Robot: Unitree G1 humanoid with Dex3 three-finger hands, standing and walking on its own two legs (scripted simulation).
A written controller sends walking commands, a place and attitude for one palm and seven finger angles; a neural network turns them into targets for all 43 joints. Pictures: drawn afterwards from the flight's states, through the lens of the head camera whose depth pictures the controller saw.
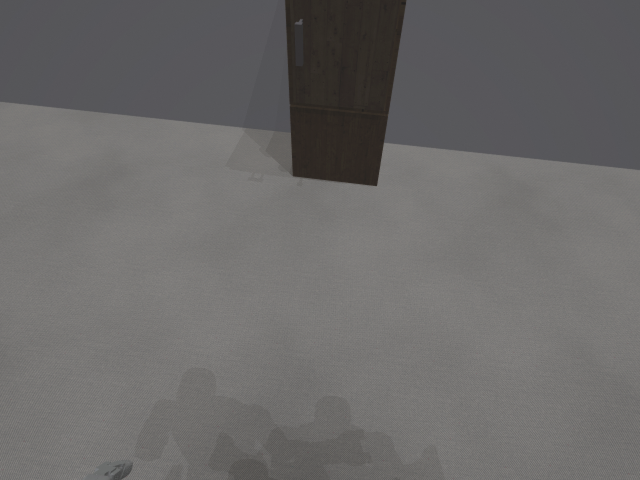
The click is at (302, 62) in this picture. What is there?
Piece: cupboard door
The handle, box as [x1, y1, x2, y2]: [294, 19, 303, 65]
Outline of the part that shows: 302,19 300,19 298,22 294,24 296,65 302,65 303,63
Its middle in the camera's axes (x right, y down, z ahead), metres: -0.08 -0.75 +1.47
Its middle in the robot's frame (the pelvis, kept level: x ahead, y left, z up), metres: +1.59 +0.15 -0.08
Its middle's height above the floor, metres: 0.69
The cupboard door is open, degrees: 0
